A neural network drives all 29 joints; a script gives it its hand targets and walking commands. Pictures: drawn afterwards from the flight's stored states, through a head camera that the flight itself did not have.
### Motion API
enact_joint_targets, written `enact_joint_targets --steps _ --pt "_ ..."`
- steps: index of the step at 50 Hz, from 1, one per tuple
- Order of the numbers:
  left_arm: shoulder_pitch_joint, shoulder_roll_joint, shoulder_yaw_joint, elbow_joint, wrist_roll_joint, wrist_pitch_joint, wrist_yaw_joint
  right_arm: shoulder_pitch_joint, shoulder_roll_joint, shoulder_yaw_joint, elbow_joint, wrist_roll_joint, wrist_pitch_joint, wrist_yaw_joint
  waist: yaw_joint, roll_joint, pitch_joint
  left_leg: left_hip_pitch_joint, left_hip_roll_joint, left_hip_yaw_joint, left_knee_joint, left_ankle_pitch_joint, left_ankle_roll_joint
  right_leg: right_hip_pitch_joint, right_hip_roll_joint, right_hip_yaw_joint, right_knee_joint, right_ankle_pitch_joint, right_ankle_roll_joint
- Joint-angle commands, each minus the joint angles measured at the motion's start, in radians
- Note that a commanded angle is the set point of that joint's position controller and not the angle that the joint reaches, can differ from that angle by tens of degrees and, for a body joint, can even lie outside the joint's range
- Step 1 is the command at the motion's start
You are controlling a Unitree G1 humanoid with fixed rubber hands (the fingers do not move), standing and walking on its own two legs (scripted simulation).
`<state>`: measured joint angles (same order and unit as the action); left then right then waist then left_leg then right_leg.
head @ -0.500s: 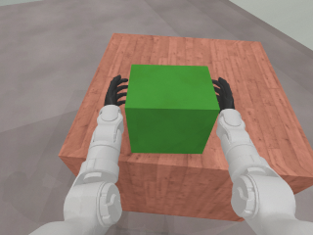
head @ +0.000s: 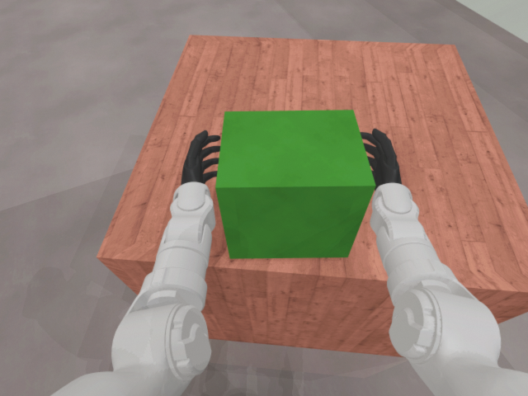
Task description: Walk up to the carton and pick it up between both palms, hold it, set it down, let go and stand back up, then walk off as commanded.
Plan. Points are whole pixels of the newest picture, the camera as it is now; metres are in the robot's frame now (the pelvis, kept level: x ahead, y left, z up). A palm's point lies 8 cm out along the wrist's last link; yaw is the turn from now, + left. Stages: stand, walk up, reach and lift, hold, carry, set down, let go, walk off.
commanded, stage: set down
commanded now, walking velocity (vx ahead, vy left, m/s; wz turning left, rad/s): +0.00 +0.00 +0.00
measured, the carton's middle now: (288, 187) +0.43 +0.04 +0.03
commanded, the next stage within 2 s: none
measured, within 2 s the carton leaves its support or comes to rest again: rests again in 0.02 s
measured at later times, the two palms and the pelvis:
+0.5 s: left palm (197, 184) +0.40 +0.18 +0.06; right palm (384, 181) +0.44 -0.11 +0.06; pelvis +0.00 +0.00 +0.00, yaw -1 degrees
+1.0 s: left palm (197, 186) +0.39 +0.18 +0.06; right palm (384, 184) +0.44 -0.11 +0.06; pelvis +0.00 +0.00 +0.00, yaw -1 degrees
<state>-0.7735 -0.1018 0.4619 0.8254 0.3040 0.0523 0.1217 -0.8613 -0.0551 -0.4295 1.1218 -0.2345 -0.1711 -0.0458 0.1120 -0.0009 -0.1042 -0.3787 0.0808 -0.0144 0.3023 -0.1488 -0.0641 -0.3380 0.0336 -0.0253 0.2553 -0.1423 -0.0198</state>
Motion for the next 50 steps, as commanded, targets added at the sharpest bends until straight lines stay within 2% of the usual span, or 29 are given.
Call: enact_joint_targets --steps 1,4,9,12,14,16,21,26,31,34,36,37,40,43,45,46,50 --pt "-0.688 -0.480 -0.273 -0.101 -0.007 -0.068 -0.080 -0.733 0.542 0.250 -0.148 -0.041 -0.091 0.161 0.014 -0.043 -0.719 0.170 -0.069 0.141 0.047 0.466 0.020 0.410 -0.007 -0.070 0.121 0.633 0.054" --pt "-0.688 -0.484 -0.275 -0.094 -0.004 -0.077 -0.076 -0.733 0.538 0.234 -0.141 -0.064 -0.101 0.162 0.000 -0.053 -0.729 0.169 -0.065 0.136 0.051 0.474 0.018 0.400 -0.003 -0.076 0.121 0.641 0.052" --pt "-0.653 -0.477 -0.253 -0.080 0.013 -0.080 -0.078 -0.710 0.525 0.206 -0.120 -0.084 -0.104 0.168 0.007 -0.058 -0.710 0.176 -0.065 0.150 0.046 0.470 0.019 0.382 0.003 -0.076 0.119 0.627 0.051" --pt "-0.644 -0.465 -0.227 -0.066 0.029 -0.077 -0.086 -0.684 0.524 0.181 -0.094 -0.112 -0.098 0.169 -0.002 -0.068 -0.668 0.157 -0.067 0.155 0.034 0.441 0.029 0.387 -0.002 -0.075 0.112 0.604 0.055" --pt "-0.650 -0.470 -0.232 -0.078 0.029 -0.083 -0.084 -0.693 0.525 0.175 -0.102 -0.115 -0.104 0.174 -0.002 -0.058 -0.694 0.168 -0.065 0.154 0.036 0.446 0.026 0.377 0.001 -0.077 0.113 0.580 0.049" --pt "-0.638 -0.459 -0.206 -0.061 0.042 -0.083 -0.082 -0.680 0.523 0.171 -0.092 -0.119 -0.100 0.179 0.013 -0.070 -0.672 0.164 -0.067 0.161 0.032 0.439 0.031 0.374 0.001 -0.074 0.110 0.559 0.052" --pt "-0.620 -0.459 -0.188 -0.066 0.062 -0.086 -0.091 -0.656 0.522 0.143 -0.081 -0.153 -0.102 0.180 -0.001 -0.071 -0.651 0.156 -0.069 0.168 0.019 0.417 0.038 0.368 -0.001 -0.076 0.104 0.542 0.053" --pt "-0.606 -0.448 -0.164 -0.057 0.077 -0.083 -0.090 -0.646 0.519 0.130 -0.081 -0.166 -0.101 0.188 0.011 -0.076 -0.636 0.165 -0.066 0.174 0.019 0.414 0.045 0.351 -0.001 -0.079 0.101 0.509 0.052" --pt "-0.574 -0.451 -0.151 -0.060 0.099 -0.076 -0.091 -0.617 0.508 0.094 -0.071 -0.193 -0.099 0.193 0.008 -0.063 -0.609 0.187 -0.063 0.176 0.019 0.418 0.044 0.317 0.004 -0.086 0.085 0.447 0.045" --pt "-0.553 -0.455 -0.137 -0.060 0.111 -0.075 -0.093 -0.597 0.518 0.099 -0.068 -0.191 -0.100 0.195 0.012 -0.061 -0.582 0.185 -0.063 0.181 0.016 0.420 0.046 0.322 0.001 -0.085 0.083 0.448 0.044" --pt "-0.544 -0.455 -0.144 -0.064 0.116 -0.071 -0.096 -0.575 0.513 0.086 -0.066 -0.205 -0.098 0.195 -0.001 -0.062 -0.571 0.195 -0.065 0.182 0.015 0.401 0.048 0.307 0.003 -0.086 0.079 0.430 0.046" --pt "-0.534 -0.449 -0.140 -0.066 0.112 -0.076 -0.097 -0.580 0.513 0.092 -0.077 -0.206 -0.101 0.193 0.002 -0.078 -0.567 0.176 -0.065 0.179 0.015 0.395 0.053 0.313 0.002 -0.082 0.084 0.438 0.046" --pt "-0.519 -0.445 -0.130 -0.062 0.129 -0.071 -0.101 -0.563 0.516 0.086 -0.078 -0.217 -0.098 0.194 0.002 -0.069 -0.541 0.170 -0.066 0.182 0.009 0.391 0.057 0.320 -0.002 -0.086 0.082 0.433 0.049" --pt "-0.493 -0.446 -0.111 -0.048 0.136 -0.071 -0.110 -0.556 0.525 0.085 -0.081 -0.224 -0.098 0.194 0.012 -0.084 -0.529 0.143 -0.069 0.187 0.005 0.378 0.065 0.344 -0.010 -0.078 0.090 0.448 0.056" --pt "-0.504 -0.447 -0.123 -0.068 0.137 -0.072 -0.107 -0.545 0.514 0.074 -0.080 -0.228 -0.098 0.197 -0.006 -0.064 -0.524 0.160 -0.069 0.180 0.005 0.381 0.061 0.327 -0.002 -0.084 0.085 0.419 0.051" --pt "-0.473 -0.455 -0.123 -0.066 0.145 -0.069 -0.108 -0.535 0.524 0.081 -0.086 -0.224 -0.099 0.199 0.003 -0.061 -0.519 0.180 -0.068 0.186 0.008 0.393 0.061 0.316 -0.003 -0.083 0.082 0.421 0.050" --pt "-0.463 -0.450 -0.116 -0.070 0.148 -0.069 -0.113 -0.512 0.523 0.076 -0.067 -0.235 -0.093 0.199 0.001 -0.067 -0.485 0.158 -0.067 0.188 0.003 0.373 0.066 0.321 -0.006 -0.084 0.084 0.404 0.049"
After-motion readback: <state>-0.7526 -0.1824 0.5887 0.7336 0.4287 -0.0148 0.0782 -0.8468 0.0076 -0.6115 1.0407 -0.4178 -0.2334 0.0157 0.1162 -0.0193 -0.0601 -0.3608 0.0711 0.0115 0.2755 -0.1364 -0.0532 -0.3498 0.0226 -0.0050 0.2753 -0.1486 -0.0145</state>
